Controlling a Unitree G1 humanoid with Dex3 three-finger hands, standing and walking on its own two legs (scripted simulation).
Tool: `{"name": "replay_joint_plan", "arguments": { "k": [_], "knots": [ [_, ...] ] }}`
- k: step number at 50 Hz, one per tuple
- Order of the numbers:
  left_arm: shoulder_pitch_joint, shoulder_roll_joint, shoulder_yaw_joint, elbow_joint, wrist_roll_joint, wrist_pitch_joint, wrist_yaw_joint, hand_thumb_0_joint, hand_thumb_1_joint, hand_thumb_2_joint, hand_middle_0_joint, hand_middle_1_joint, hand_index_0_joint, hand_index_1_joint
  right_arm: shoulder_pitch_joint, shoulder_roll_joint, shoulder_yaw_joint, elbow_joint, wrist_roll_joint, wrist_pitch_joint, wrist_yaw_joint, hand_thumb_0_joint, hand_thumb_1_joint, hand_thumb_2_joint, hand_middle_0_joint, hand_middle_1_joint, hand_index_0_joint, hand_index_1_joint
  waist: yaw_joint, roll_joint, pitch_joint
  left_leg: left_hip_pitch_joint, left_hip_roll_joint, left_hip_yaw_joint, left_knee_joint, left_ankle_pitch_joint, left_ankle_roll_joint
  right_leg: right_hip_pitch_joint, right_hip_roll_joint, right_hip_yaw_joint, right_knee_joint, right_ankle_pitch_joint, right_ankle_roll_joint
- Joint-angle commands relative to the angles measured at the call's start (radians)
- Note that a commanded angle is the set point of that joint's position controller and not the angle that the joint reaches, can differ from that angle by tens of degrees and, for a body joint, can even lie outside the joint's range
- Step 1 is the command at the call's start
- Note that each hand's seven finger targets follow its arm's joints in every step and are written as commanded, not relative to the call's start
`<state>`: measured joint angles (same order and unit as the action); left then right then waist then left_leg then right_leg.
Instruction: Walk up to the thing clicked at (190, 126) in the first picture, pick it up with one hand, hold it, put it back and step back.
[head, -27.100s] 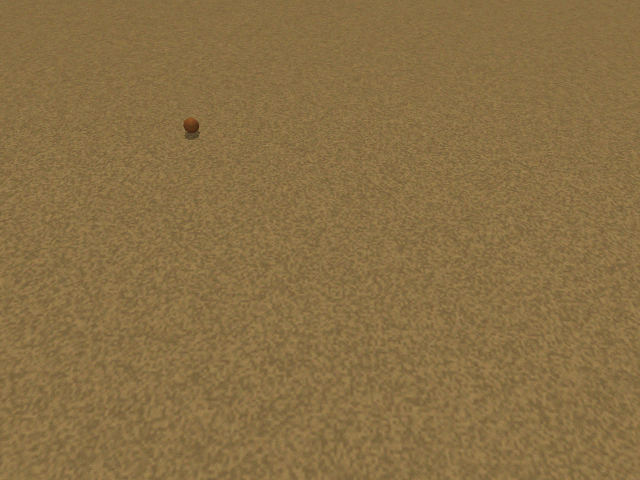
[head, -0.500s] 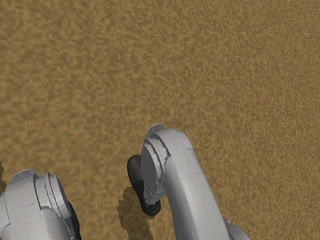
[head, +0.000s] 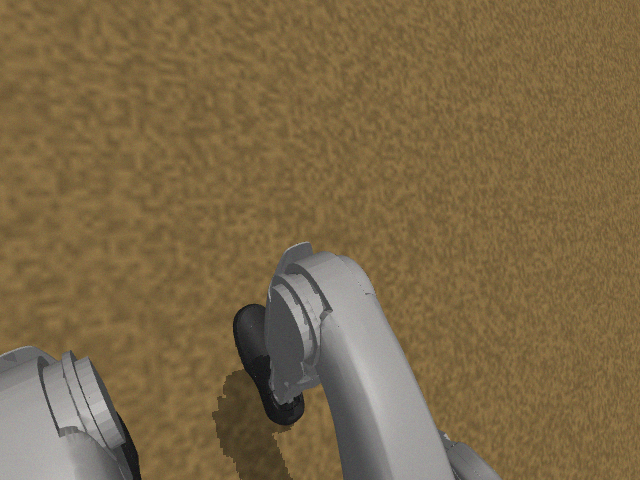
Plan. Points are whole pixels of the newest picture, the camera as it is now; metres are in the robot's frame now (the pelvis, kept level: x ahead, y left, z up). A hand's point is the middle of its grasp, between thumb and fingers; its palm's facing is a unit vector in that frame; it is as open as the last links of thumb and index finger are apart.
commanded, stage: rest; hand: left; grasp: from above
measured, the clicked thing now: out of the picture +0.52 +0.29 -0.25
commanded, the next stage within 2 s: open in 0.90 s
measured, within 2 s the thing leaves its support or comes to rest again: rests again in 0.50 s
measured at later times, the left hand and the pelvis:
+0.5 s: hand out of the picture +0.50 +0.29 -0.25, palm faces -0.46 -0.13 -0.88, open 9.9 cm; pelvis +0.00 +0.00 +0.00, yaw -1 degrees
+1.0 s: hand out of the picture +0.51 +0.29 -0.26, palm faces -0.45 -0.13 -0.88, open 9.9 cm; pelvis +0.00 +0.00 +0.00, yaw -2 degrees
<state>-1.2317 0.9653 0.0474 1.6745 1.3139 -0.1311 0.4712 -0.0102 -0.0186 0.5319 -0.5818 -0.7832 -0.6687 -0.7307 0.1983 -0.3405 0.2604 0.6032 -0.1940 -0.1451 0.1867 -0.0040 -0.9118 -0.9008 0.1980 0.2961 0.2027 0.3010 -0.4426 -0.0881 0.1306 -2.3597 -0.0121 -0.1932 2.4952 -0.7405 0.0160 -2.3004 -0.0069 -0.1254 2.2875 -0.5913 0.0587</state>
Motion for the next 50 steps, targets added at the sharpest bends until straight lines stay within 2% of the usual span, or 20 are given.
{"name": "replay_joint_plan", "arguments": {
  "k": [1,3,4,7,8,9,12,14,16,18,22,26,29,34,35,36,37,38,44,50],
  "knots": [
    [-0.302,0.2,0.017,-0.144,-0.012,-0.002,0.039,0.0,0.627,0.816,-0.898,-0.939,-0.969,-0.866,0.234,-0.333,-0.095,0.018,0.003,0.0,-0.012,0.0,-0.911,-0.902,0.2,0.3,0.2,0.3,-0.044,0.544,-0.685,0.529,0.017,0.081,-0.268,0.317,-0.011,0.43,0.043,-0.107,-0.161,0.246,-0.091],
    [-0.3,0.188,0.016,-0.125,-0.004,-0.001,0.041,0.0,0.654,0.811,-0.91,-0.945,-0.987,-0.866,0.236,-0.333,-0.092,0.019,-0.002,0.0,-0.009,0.0,-0.91,-0.902,0.2,0.3,0.2,0.3,-0.057,0.555,-0.679,0.549,0.021,0.073,-0.271,0.325,-0.018,0.416,0.043,-0.112,-0.154,0.251,-0.092],
    [-0.289,0.197,0.037,-0.106,-0.009,-0.002,0.041,0.0,0.659,0.814,-0.912,-0.941,-0.988,-0.864,0.243,-0.345,-0.097,0.027,-0.004,-0.001,-0.007,0.0,-0.91,-0.902,0.2,0.3,0.2,0.3,-0.07,0.547,-0.65,0.545,0.023,0.063,-0.268,0.32,-0.02,0.39,0.038,-0.116,-0.151,0.244,-0.092],
    [-0.31,0.22,0.045,-0.142,-0.003,-0.006,0.046,0.0,0.654,0.809,-0.91,-0.943,-0.985,-0.866,0.245,-0.341,-0.09,0.021,-0.005,0.003,-0.006,0.0,-0.91,-0.903,0.2,0.3,0.2,0.3,-0.065,0.572,-0.695,0.567,0.024,0.062,-0.269,0.352,-0.021,0.433,0.042,-0.116,-0.152,0.273,-0.092],
    [-0.304,0.196,0.027,-0.116,-0.007,-0.007,0.043,0.0,0.653,0.796,-0.908,-0.943,-0.986,-0.863,0.226,-0.338,-0.083,0.014,-0.007,-0.001,-0.004,0.0,-0.912,-0.903,0.2,0.3,0.2,0.3,-0.077,0.546,-0.66,0.542,0.025,0.064,-0.254,0.332,-0.016,0.417,0.044,-0.116,-0.15,0.26,-0.091],
    [-0.31,0.221,0.043,-0.124,-0.003,-0.009,0.044,0.0,0.641,0.819,-0.905,-0.946,-0.977,-0.872,0.24,-0.343,-0.079,0.019,-0.01,-0.002,0.0,0.0,-0.912,-0.903,0.2,0.3,0.2,0.3,-0.087,0.542,-0.647,0.53,0.023,0.069,-0.251,0.334,-0.013,0.428,0.043,-0.116,-0.158,0.265,-0.088],
    [-0.308,0.255,0.056,-0.137,0.005,-0.016,0.054,0.0,0.656,0.84,-0.928,-0.945,-0.992,-0.88,0.232,-0.353,-0.081,0.011,-0.009,-0.001,-0.007,0.0,-0.912,-0.904,0.2,0.3,0.2,0.3,-0.065,0.568,-0.658,0.532,0.023,0.068,-0.263,0.307,-0.017,0.425,0.043,-0.118,-0.161,0.236,-0.093],
    [-0.31,0.226,0.034,-0.11,0.01,-0.021,0.056,0.0,0.668,0.837,-0.926,-0.959,-0.996,-0.888,0.222,-0.345,-0.077,0.016,-0.014,-0.004,-0.002,0.0,-0.912,-0.904,0.2,0.3,0.2,0.3,-0.078,0.573,-0.635,0.534,0.027,0.058,-0.269,0.275,-0.018,0.399,0.047,-0.125,-0.155,0.216,-0.091],
    [-0.3,0.232,0.042,-0.109,0.011,-0.02,0.054,0.0,0.671,0.835,-0.921,-0.955,-0.991,-0.883,0.225,-0.348,-0.067,0.016,-0.016,-0.008,0.0,0.0,-0.911,-0.904,0.2,0.3,0.2,0.3,-0.092,0.571,-0.629,0.556,0.03,0.054,-0.255,0.308,-0.02,0.39,0.04,-0.125,-0.152,0.242,-0.087],
    [-0.314,0.268,0.053,-0.148,0.011,-0.026,0.06,0.0,0.663,0.857,-0.919,-0.972,-0.987,-0.903,0.227,-0.355,-0.073,0.023,-0.014,-0.006,-0.001,0.0,-0.912,-0.905,0.2,0.3,0.2,0.3,-0.082,0.6,-0.667,0.566,0.031,0.055,-0.26,0.326,-0.021,0.424,0.042,-0.123,-0.157,0.258,-0.088],
    [-0.287,0.244,0.04,-0.083,0.006,-0.022,0.059,0.0,0.665,0.857,-0.92,-0.961,-0.986,-0.894,0.221,-0.35,-0.057,0.02,-0.019,-0.008,0.003,0.0,-0.91,-0.904,0.2,0.3,0.2,0.3,-0.094,0.539,-0.604,0.502,0.029,0.059,-0.247,0.292,-0.012,0.417,0.045,-0.126,-0.163,0.237,-0.085],
    [-0.292,0.289,0.054,-0.13,0.002,-0.025,0.062,0.0,0.644,0.831,-0.896,-0.965,-0.967,-0.893,0.22,-0.358,-0.056,0.029,-0.018,-0.008,0.001,0.0,-0.911,-0.904,0.2,0.3,0.2,0.3,-0.078,0.589,-0.647,0.546,0.037,0.051,-0.259,0.325,-0.021,0.432,0.043,-0.127,-0.162,0.257,-0.086],
    [-0.281,0.278,0.043,-0.1,0.005,-0.024,0.061,0.0,0.635,0.821,-0.895,-0.947,-0.961,-0.879,0.217,-0.354,-0.042,0.025,-0.021,-0.009,0.003,0.0,-0.911,-0.905,0.2,0.3,0.2,0.3,-0.095,0.574,-0.64,0.544,0.038,0.05,-0.243,0.344,-0.019,0.438,0.044,-0.128,-0.158,0.278,-0.084],
    [-0.278,0.288,0.039,-0.088,-0.005,-0.026,0.063,0.0,0.639,0.844,-0.898,-0.973,-0.964,-0.905,0.206,-0.363,-0.04,0.017,-0.021,-0.008,0.0,0.0,-0.912,-0.905,0.2,0.3,0.2,0.3,-0.099,0.539,-0.603,0.484,0.035,0.056,-0.245,0.278,-0.008,0.446,0.051,-0.126,-0.166,0.235,-0.082],
    [-0.291,0.313,0.056,-0.116,-0.007,-0.029,0.068,0.0,0.636,0.847,-0.896,-0.963,-0.96,-0.897,0.208,-0.361,-0.034,0.026,-0.019,-0.007,-0.002,0.0,-0.911,-0.905,0.2,0.3,0.2,0.3,-0.088,0.565,-0.621,0.503,0.038,0.049,-0.252,0.301,-0.015,0.443,0.048,-0.13,-0.166,0.245,-0.086],
    [-0.273,0.289,0.036,-0.084,-0.003,-0.027,0.065,0.0,0.634,0.851,-0.909,-0.95,-0.966,-0.892,0.203,-0.362,-0.036,0.024,-0.021,-0.009,-0.003,0.0,-0.912,-0.906,0.2,0.3,0.2,0.3,-0.099,0.557,-0.607,0.502,0.038,0.052,-0.244,0.299,-0.013,0.442,0.052,-0.128,-0.161,0.247,-0.086],
    [-0.303,0.326,0.06,-0.133,-0.007,-0.034,0.071,0.0,0.626,0.867,-0.911,-0.936,-0.961,-0.885,0.202,-0.364,-0.029,0.023,-0.02,-0.009,-0.004,0.0,-0.91,-0.905,0.2,0.3,0.2,0.3,-0.094,0.57,-0.627,0.518,0.041,0.043,-0.244,0.315,-0.018,0.436,0.048,-0.133,-0.164,0.255,-0.086],
    [-0.277,0.307,0.038,-0.094,0.0,-0.031,0.072,0.0,0.625,0.839,-0.897,-0.949,-0.957,-0.888,0.197,-0.373,-0.038,0.02,-0.018,-0.009,-0.008,0.0,-0.912,-0.906,0.2,0.3,0.2,0.3,-0.09,0.577,-0.622,0.532,0.042,0.042,-0.255,0.306,-0.021,0.432,0.05,-0.132,-0.159,0.246,-0.09],
    [-0.283,0.298,0.036,-0.091,-0.006,-0.033,0.072,0.0,0.651,0.838,-0.92,-0.943,-0.978,-0.884,0.19,-0.362,-0.025,0.025,-0.022,-0.014,-0.002,0.0,-0.912,-0.906,0.2,0.3,0.2,0.3,-0.107,0.574,-0.585,0.516,0.045,0.038,-0.251,0.285,-0.019,0.409,0.047,-0.135,-0.157,0.24,-0.082],
    [-0.291,0.324,0.05,-0.128,0.001,-0.029,0.065,0.0,0.638,0.831,-0.917,-0.912,-0.967,-0.861,0.194,-0.362,-0.02,0.029,-0.024,-0.011,-0.003,0.0,-0.91,-0.906,0.2,0.3,0.2,0.3,-0.098,0.595,-0.615,0.538,0.046,0.037,-0.243,0.326,-0.024,0.419,0.045,-0.132,-0.16,0.263,-0.087]
  ]
}}
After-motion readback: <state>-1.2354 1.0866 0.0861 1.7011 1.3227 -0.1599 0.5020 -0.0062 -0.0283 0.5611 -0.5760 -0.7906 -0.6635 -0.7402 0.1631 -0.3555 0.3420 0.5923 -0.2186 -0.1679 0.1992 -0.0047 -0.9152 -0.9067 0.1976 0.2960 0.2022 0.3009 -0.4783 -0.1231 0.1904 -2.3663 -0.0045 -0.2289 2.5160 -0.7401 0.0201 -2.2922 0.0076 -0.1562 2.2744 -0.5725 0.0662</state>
